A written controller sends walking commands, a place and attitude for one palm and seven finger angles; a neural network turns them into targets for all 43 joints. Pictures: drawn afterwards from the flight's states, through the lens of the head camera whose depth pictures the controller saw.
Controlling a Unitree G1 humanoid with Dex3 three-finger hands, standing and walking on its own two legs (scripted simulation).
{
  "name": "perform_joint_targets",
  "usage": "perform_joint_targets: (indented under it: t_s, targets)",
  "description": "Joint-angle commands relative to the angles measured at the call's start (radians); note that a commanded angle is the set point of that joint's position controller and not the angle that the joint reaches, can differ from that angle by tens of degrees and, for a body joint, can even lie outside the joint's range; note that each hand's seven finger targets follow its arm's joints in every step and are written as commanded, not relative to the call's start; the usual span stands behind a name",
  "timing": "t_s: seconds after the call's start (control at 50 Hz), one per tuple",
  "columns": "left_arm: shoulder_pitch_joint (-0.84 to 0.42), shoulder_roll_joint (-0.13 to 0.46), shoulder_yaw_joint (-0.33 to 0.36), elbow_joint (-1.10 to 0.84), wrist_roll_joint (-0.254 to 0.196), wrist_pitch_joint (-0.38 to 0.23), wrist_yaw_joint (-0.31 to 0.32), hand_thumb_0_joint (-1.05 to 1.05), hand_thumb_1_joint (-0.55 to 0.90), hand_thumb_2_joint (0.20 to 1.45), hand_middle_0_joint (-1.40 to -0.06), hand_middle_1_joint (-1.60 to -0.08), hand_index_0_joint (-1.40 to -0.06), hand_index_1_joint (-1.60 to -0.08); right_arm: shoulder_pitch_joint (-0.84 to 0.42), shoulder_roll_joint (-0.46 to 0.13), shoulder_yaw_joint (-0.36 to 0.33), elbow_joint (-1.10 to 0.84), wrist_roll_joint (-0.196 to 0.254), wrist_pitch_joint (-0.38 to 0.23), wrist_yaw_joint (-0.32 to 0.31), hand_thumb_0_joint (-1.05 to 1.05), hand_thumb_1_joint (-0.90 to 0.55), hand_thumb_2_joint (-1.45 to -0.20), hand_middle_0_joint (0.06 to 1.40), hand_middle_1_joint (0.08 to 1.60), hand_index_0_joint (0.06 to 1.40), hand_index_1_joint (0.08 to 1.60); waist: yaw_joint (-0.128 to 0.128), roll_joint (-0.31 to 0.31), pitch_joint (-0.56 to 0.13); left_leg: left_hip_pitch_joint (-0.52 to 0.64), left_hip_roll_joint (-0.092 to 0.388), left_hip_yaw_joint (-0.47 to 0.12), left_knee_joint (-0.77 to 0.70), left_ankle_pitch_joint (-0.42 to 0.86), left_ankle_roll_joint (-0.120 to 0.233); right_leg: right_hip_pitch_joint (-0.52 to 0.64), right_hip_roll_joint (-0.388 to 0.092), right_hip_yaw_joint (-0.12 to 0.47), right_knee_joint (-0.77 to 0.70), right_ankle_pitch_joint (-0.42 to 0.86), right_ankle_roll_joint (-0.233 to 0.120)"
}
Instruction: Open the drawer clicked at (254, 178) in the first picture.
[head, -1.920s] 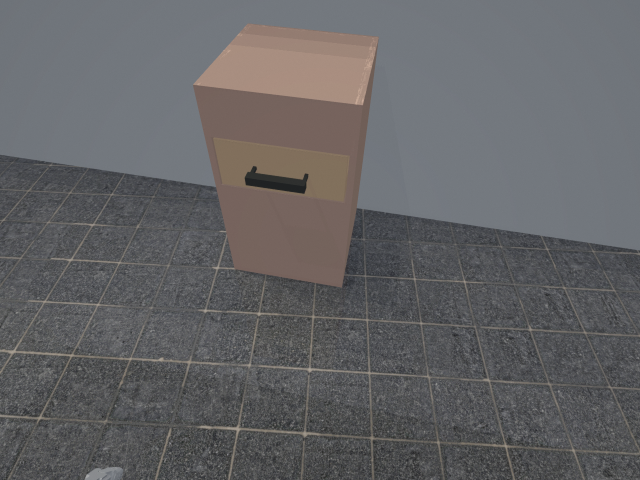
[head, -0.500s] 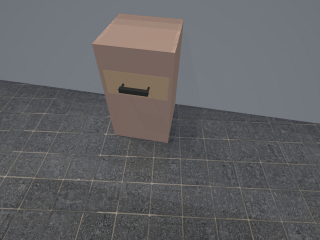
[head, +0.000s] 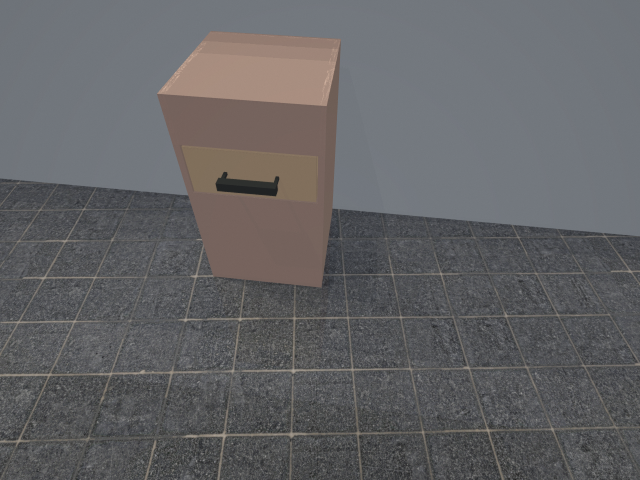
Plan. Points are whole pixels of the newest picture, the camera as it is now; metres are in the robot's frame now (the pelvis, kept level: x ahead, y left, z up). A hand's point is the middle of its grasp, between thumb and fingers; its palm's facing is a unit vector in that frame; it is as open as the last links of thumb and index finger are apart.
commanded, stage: take the last steps up to it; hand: left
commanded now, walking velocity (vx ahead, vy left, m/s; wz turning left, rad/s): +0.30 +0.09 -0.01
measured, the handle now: (248, 182) +0.93 +0.26 -0.24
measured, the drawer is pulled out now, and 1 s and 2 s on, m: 0.00 0.00 0.00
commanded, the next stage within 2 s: come to a stop and stand still in 1.02 s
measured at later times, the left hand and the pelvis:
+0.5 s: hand (187, 457) +0.19 +0.21 -0.18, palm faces -0.06 -0.98 -0.17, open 7.3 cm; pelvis +0.12 +0.04 +0.00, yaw -3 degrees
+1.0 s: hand (183, 398) +0.28 +0.25 -0.20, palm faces +0.07 -0.98 -0.16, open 7.3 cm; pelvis +0.30 +0.07 -0.01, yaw -1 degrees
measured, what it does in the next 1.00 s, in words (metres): walks ahead: right foot, then left foot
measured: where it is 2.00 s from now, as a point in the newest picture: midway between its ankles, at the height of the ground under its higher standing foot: (294, 447)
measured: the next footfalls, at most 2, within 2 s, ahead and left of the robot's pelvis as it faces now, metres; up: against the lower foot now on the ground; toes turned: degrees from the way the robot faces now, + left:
right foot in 0.60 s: +0.30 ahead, -0.08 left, +0.00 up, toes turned -11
left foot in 1.00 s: +0.41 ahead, +0.18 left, +0.00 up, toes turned +7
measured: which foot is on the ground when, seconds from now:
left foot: down 0.00-0.60, up 0.62-0.98, down 1.00-1.00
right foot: down 0.00-0.18, up 0.20-0.58, down 0.60-1.00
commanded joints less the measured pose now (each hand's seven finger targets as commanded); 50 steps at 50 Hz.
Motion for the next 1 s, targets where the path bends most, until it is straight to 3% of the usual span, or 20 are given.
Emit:
perform_joint_targets:
  t_s: [0.0,0.06,0.12,0.14,0.16,0.18,0.2,0.24,0.32,0.46,0.54,0.56,0.58,0.6,0.66,0.72,0.78,0.88,0.94,0.98]
  targets:
    - [0.090,0.158,0.042,-0.038,0.004,-0.013,0.000,0.000,0.900,0.900,-0.200,-0.300,-0.200,-0.300,0.058,-0.087,-0.026,-0.033,-0.005,-0.008,0.006,0.000,-0.900,-0.900,0.200,0.300,0.200,0.300,0.024,-0.132,0.083,-0.134,-0.003,-0.010,0.053,-0.207,0.014,-0.059,-0.180,0.276,-0.233,-0.416,-0.097]
    - [0.138,0.161,0.063,-0.042,0.000,-0.025,0.004,0.000,0.900,0.900,-0.200,-0.300,-0.200,-0.300,0.111,-0.060,-0.032,-0.036,-0.003,-0.022,0.007,0.000,-0.900,-0.900,0.200,0.300,0.200,0.300,0.022,-0.155,0.090,-0.171,-0.002,0.009,0.145,-0.160,0.019,-0.028,-0.251,0.336,-0.251,-0.384,-0.158]
    - [0.121,0.112,0.070,-0.053,-0.002,-0.033,0.004,0.000,0.900,0.900,-0.200,-0.300,-0.200,-0.300,0.207,-0.029,-0.034,-0.017,0.002,-0.041,0.004,0.000,-0.900,-0.900,0.200,0.300,0.200,0.300,-0.017,-0.090,0.076,-0.007,0.007,-0.001,-0.001,-0.121,0.035,-0.126,-0.198,0.221,-0.134,-0.254,-0.142]
    - [0.089,0.077,0.066,-0.066,0.000,-0.030,0.002,0.000,0.900,0.900,-0.200,-0.300,-0.200,-0.300,0.277,-0.039,-0.039,0.007,0.001,-0.046,0.001,0.000,-0.900,-0.900,0.200,0.300,0.200,0.300,-0.049,0.015,0.097,0.084,0.049,-0.080,-0.087,-0.150,0.056,-0.231,-0.116,0.130,-0.010,-0.254,-0.107]
    - [0.058,0.026,0.058,-0.088,0.003,-0.028,-0.004,0.000,0.900,0.900,-0.200,-0.300,-0.200,-0.300,0.357,-0.096,-0.056,0.028,-0.006,-0.048,-0.002,0.000,-0.900,-0.900,0.200,0.300,0.200,0.300,-0.076,0.218,0.114,0.170,0.198,-0.292,-0.207,-0.250,0.123,-0.388,-0.010,-0.021,0.232,-0.252,-0.058]
    - [-0.015,-0.008,0.053,-0.122,0.008,-0.038,0.001,0.000,0.900,0.900,-0.200,-0.300,-0.200,-0.300,0.440,-0.103,-0.062,0.044,-0.008,-0.052,-0.011,0.000,-0.900,-0.900,0.200,0.300,0.200,0.300,-0.105,0.284,0.171,0.178,0.330,-0.462,-0.327,-0.231,0.194,-0.510,0.000,-0.107,0.440,-0.294,-0.034]
    - [-0.038,-0.003,0.055,-0.131,0.010,-0.045,0.001,0.000,0.900,0.900,-0.200,-0.300,-0.200,-0.300,0.443,-0.067,-0.050,0.046,-0.003,-0.057,-0.018,0.000,-0.900,-0.900,0.200,0.300,0.200,0.300,-0.092,0.180,0.191,0.175,0.357,-0.474,-0.328,-0.124,0.241,-0.561,-0.065,-0.060,0.558,-0.261,-0.039]
    - [-0.020,-0.034,0.057,-0.107,0.011,-0.051,-0.013,0.000,0.900,0.900,-0.200,-0.300,-0.200,-0.300,0.408,-0.017,-0.033,0.035,-0.002,-0.073,-0.025,0.000,-0.900,-0.900,0.200,0.300,0.200,0.300,-0.055,0.059,0.173,0.171,0.300,-0.338,-0.293,0.130,0.237,-0.548,-0.118,-0.072,0.629,-0.166,-0.030]
    - [0.005,-0.076,0.051,-0.085,0.008,-0.038,-0.024,0.000,0.900,0.900,-0.200,-0.300,-0.200,-0.300,0.420,0.023,-0.028,0.063,0.003,-0.093,-0.034,0.000,-0.900,-0.900,0.200,0.300,0.200,0.300,-0.024,0.099,0.128,0.180,0.214,-0.147,-0.281,0.367,0.211,-0.494,-0.131,-0.136,0.570,-0.047,-0.008]
    - [-0.119,-0.102,0.050,-0.122,0.003,-0.047,-0.024,0.000,0.900,0.900,-0.200,-0.300,-0.200,-0.300,0.482,0.051,-0.030,0.123,-0.005,-0.088,-0.036,0.000,-0.900,-0.900,0.200,0.300,0.200,0.300,-0.041,0.107,0.148,0.168,0.200,-0.055,-0.249,0.522,0.188,-0.352,-0.093,-0.204,0.273,0.020,-0.034]
    - [0.083,-0.066,0.067,-0.070,0.010,-0.063,-0.013,0.000,0.900,0.900,-0.200,-0.300,-0.200,-0.300,0.447,0.027,-0.039,0.126,0.003,-0.080,-0.036,0.000,-0.900,-0.900,0.200,0.300,0.200,0.300,0.059,0.081,0.040,0.152,0.177,0.001,0.034,0.804,0.150,-0.040,-0.022,-0.241,0.127,0.035,-0.072]
    - [0.217,-0.016,0.082,-0.034,0.016,-0.077,-0.007,0.000,0.900,0.900,-0.200,-0.300,-0.200,-0.300,0.436,0.034,-0.041,0.111,0.009,-0.078,-0.030,0.000,-0.900,-0.900,0.200,0.300,0.200,0.300,0.115,0.024,-0.032,0.008,0.149,0.013,0.244,0.682,0.113,0.198,-0.071,-0.179,0.067,0.097,-0.096]
    - [0.350,0.082,0.110,-0.006,0.020,-0.091,0.009,0.000,0.900,0.900,-0.200,-0.300,-0.200,-0.300,0.466,0.083,-0.037,0.083,0.021,-0.084,-0.019,0.000,-0.900,-0.900,0.200,0.300,0.200,0.300,0.147,-0.131,-0.154,-0.249,0.030,0.061,0.570,0.238,0.064,0.440,-0.350,0.189,-0.004,0.113,-0.199]
    - [0.394,0.140,0.117,0.016,-0.003,-0.084,0.012,0.000,0.900,0.900,-0.200,-0.300,-0.200,-0.300,0.438,0.100,-0.041,0.051,0.020,-0.082,-0.020,0.000,-0.900,-0.900,0.200,0.300,0.200,0.300,0.121,-0.161,-0.176,-0.394,-0.047,0.013,0.872,-0.282,0.051,0.441,-0.544,0.476,-0.147,0.198,-0.296]
    - [0.136,0.003,0.083,-0.040,-0.002,-0.078,0.023,0.000,0.900,0.900,-0.200,-0.300,-0.200,-0.300,0.278,0.124,-0.054,0.010,-0.003,-0.051,-0.004,0.000,-0.900,-0.900,0.200,0.300,0.200,0.300,0.038,0.010,0.071,-0.419,0.097,-0.088,0.876,-0.096,0.055,-0.022,-0.445,0.251,-0.263,-0.191,-0.217]
    - [0.097,-0.050,0.060,-0.043,0.011,-0.087,0.021,0.000,0.900,0.900,-0.200,-0.300,-0.200,-0.300,0.334,0.153,-0.052,0.020,-0.011,-0.015,0.006,0.000,-0.900,-0.900,0.200,0.300,0.200,0.300,-0.034,-0.099,0.088,-0.310,0.109,-0.035,0.695,-0.033,0.016,-0.208,-0.344,0.017,-0.307,-0.099,-0.150]
    - [0.089,-0.020,0.073,-0.056,0.014,-0.090,0.016,0.000,0.900,0.900,-0.200,-0.300,-0.200,-0.300,0.291,0.156,-0.056,-0.018,-0.009,-0.009,0.022,0.000,-0.900,-0.900,0.200,0.300,0.200,0.300,-0.042,-0.100,0.076,-0.237,0.107,0.008,0.489,0.031,-0.001,-0.258,-0.305,-0.059,-0.322,-0.111,-0.142]
    - [0.126,0.041,0.085,-0.043,0.017,-0.079,0.004,0.000,0.900,0.900,-0.200,-0.300,-0.200,-0.300,0.161,0.102,-0.059,-0.083,-0.006,-0.034,0.035,0.000,-0.900,-0.900,0.200,0.300,0.200,0.300,-0.004,-0.117,0.075,-0.154,0.065,0.050,0.233,0.016,0.005,-0.177,-0.317,-0.039,-0.261,-0.172,-0.145]
    - [0.134,0.024,0.082,-0.039,0.010,-0.059,0.000,0.000,0.900,0.900,-0.200,-0.300,-0.200,-0.300,0.254,0.043,-0.063,-0.055,-0.006,-0.051,0.024,0.000,-0.900,-0.900,0.200,0.300,0.200,0.300,-0.052,0.006,0.044,0.090,0.029,0.076,0.028,0.011,-0.003,-0.225,-0.230,-0.109,-0.059,-0.189,-0.097]
    - [0.134,-0.072,0.064,-0.084,0.003,-0.056,-0.010,0.000,0.900,0.900,-0.200,-0.300,-0.200,-0.300,0.429,-0.129,-0.093,-0.035,-0.021,-0.055,0.002,0.000,-0.900,-0.900,0.200,0.300,0.200,0.300,-0.098,0.383,0.020,0.184,0.358,-0.430,-0.258,-0.089,0.157,-0.444,-0.025,-0.242,0.507,-0.376,-0.020]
